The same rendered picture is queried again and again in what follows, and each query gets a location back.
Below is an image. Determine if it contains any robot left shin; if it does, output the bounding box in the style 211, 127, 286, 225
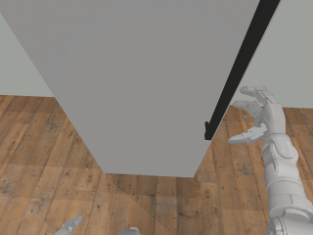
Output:
129, 227, 140, 232

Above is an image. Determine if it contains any right robot forearm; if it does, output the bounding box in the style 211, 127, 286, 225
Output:
261, 133, 313, 223

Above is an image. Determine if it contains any right robot upper arm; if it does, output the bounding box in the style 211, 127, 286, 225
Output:
266, 216, 313, 235

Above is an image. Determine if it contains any left robot hand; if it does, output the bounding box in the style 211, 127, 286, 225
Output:
55, 215, 83, 235

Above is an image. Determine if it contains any fridge door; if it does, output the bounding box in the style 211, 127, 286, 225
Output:
0, 0, 283, 178

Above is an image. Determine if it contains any handle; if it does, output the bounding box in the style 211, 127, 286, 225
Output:
204, 0, 281, 140

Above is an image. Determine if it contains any right robot hand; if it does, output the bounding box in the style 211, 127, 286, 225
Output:
228, 85, 286, 145

